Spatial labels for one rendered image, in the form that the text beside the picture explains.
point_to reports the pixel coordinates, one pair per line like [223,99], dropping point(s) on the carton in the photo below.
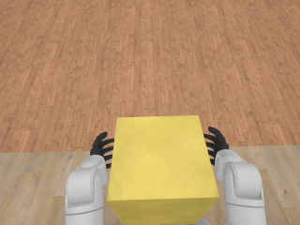
[161,173]

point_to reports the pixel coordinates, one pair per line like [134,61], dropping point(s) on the left robot hand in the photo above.
[99,144]

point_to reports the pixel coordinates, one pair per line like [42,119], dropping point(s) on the right robot hand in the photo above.
[219,143]

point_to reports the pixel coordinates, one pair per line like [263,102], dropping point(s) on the robot right forearm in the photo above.
[243,189]

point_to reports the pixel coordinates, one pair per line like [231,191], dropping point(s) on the robot left forearm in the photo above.
[84,192]

